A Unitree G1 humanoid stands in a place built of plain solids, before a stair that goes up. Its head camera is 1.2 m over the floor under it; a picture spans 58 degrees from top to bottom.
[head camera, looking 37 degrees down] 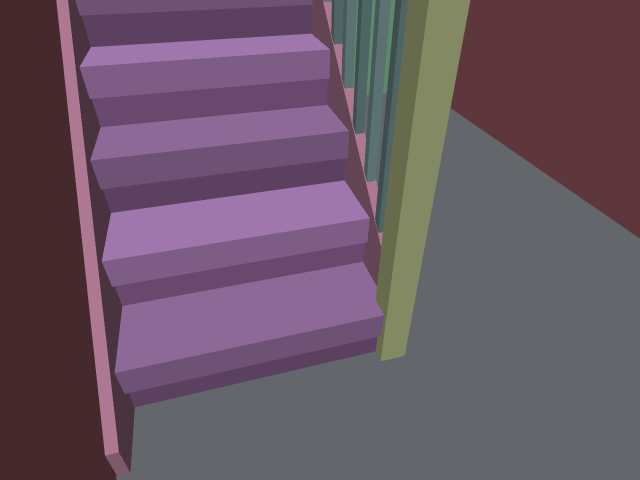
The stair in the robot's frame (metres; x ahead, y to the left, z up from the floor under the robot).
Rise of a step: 0.20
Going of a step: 0.23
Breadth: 0.81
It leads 16 degrees to the left of straight ahead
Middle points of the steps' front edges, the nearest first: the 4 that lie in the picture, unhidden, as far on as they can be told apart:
0.82 0.18 0.21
1.05 0.23 0.41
1.28 0.29 0.62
1.50 0.35 0.82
